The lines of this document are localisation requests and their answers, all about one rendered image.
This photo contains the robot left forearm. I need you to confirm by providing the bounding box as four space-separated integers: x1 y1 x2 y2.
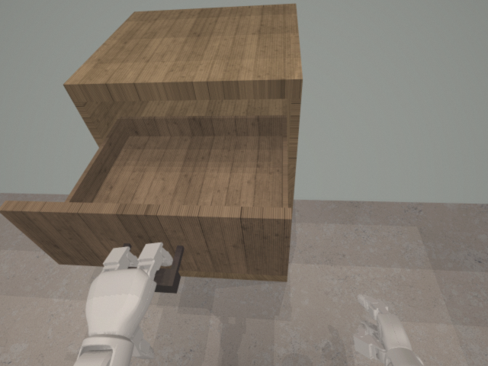
73 334 134 366

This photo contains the right robot hand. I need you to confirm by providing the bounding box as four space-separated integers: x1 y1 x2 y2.
353 294 412 365

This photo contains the cabinet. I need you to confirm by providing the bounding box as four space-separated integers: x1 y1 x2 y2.
63 4 303 282

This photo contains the left robot hand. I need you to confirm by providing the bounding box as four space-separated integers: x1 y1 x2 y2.
85 242 173 359

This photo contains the drawer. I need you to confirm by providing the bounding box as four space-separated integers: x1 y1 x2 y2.
0 115 292 276

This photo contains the handle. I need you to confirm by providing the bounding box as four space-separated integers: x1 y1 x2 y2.
123 243 184 294

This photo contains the robot right forearm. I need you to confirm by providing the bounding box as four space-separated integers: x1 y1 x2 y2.
384 348 424 366

